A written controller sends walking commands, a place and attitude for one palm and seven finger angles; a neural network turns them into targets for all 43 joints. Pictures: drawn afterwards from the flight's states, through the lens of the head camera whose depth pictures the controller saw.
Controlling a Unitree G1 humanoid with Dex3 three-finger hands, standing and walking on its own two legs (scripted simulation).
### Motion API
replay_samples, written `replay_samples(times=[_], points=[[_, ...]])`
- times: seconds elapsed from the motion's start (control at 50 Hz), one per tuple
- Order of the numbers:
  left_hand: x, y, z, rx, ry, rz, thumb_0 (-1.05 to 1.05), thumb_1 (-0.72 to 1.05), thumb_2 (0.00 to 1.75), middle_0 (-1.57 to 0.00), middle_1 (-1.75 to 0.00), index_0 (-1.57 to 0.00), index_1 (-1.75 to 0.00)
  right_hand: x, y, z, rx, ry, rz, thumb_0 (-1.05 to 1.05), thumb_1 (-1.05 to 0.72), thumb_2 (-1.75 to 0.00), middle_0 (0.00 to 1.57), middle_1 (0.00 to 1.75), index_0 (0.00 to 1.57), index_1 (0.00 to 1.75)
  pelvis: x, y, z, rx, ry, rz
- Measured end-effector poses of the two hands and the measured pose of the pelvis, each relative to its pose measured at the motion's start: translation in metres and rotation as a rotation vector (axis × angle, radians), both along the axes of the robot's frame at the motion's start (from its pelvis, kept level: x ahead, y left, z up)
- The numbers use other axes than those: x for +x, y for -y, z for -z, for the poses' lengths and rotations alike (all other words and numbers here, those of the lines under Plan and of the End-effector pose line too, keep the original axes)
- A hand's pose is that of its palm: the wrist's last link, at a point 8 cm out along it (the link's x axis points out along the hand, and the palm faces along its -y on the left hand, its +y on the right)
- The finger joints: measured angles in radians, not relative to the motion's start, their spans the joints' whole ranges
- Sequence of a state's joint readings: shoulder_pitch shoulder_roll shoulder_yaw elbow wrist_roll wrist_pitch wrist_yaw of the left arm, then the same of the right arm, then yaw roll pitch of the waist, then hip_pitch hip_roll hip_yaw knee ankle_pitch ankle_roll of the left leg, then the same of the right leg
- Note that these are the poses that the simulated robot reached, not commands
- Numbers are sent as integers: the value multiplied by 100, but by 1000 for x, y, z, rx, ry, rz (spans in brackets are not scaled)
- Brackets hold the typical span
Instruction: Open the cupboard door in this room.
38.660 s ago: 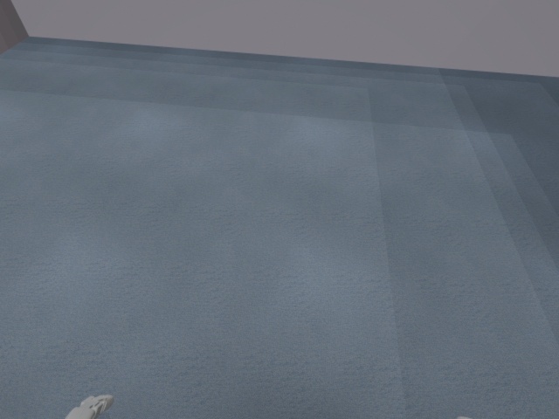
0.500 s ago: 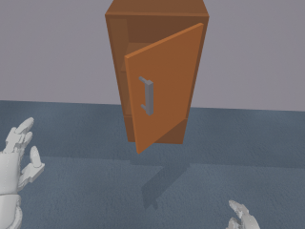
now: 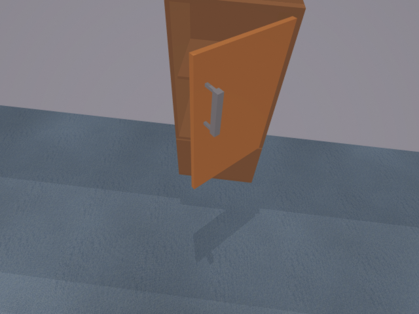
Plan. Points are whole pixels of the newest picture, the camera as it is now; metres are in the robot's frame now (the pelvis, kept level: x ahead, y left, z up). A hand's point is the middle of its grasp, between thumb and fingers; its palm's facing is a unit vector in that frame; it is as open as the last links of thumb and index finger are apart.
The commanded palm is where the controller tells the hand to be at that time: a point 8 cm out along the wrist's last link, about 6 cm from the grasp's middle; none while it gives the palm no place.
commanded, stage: let the arm hang, fingers relaxed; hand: left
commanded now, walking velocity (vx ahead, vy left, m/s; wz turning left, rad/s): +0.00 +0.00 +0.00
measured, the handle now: (211, 110) +0.64 +0.04 -0.01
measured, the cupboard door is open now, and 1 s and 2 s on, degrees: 45 45 45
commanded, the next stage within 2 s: look to check the result in 0.54 s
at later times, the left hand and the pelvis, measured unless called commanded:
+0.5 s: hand out of the picture +0.00 +0.15 -0.18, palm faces +0.02 -0.99 -0.14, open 7.4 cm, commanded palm none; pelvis +0.01 +0.00 +0.00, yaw -1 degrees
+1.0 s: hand out of the picture +0.03 +0.16 -0.17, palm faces +0.02 -0.98 -0.18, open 7.4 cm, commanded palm none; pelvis +0.04 -0.01 +0.01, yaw -1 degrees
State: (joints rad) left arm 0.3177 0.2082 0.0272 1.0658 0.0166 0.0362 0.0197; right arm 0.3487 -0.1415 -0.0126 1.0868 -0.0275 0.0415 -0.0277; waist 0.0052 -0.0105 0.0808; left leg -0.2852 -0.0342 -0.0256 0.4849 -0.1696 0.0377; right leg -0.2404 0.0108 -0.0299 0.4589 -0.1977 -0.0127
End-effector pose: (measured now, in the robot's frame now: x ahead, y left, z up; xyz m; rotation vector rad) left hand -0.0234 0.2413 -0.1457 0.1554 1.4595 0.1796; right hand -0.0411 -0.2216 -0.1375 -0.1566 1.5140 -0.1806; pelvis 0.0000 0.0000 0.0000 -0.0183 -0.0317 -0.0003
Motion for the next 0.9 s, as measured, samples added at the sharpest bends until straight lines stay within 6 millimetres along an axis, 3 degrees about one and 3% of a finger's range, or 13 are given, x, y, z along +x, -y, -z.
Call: replay_samples(times=[0.16, 0.28, 0.48, 0.66, 0.9], points=[[-12, 5, -8, 18, -17, -3, 0, 91, 90, -20, -30, -20, -30, 17, -19, 12, 69, 82, 14, 1, -90, -89, 20, 30, 20, 30, -2, -1, -2, 12, 12, 10], [-2, 20, -4, -8, 19, -2, 0, 91, 90, -20, -30, -20, -30, 26, -15, 14, 64, 116, 10, 2, -92, -89, 20, 30, 20, 30, -2, 1, -1, 13, 8, 14], [19, 43, 5, -71, 44, 10, 0, 91, 90, -20, -30, -20, -30, 16, -7, 7, 29, 78, 29, 1, -91, -89, 20, 30, 20, 30, 5, 4, -1, 14, -5, 16], [27, 39, 1, -53, 26, 7, 0, 91, 90, -20, -30, -20, -30, 17, -13, 6, 46, 39, 34, 1, -91, -89, 20, 30, 20, 30, 16, 5, -3, 15, -10, 13], [41, 32, -4, -27, 20, 11, 0, 91, 90, -20, -30, -20, -30, 49, -15, 8, 63, 76, 21, 1, -91, -89, 20, 30, 20, 30, 31, 6, -5, 18, -7, 17]])
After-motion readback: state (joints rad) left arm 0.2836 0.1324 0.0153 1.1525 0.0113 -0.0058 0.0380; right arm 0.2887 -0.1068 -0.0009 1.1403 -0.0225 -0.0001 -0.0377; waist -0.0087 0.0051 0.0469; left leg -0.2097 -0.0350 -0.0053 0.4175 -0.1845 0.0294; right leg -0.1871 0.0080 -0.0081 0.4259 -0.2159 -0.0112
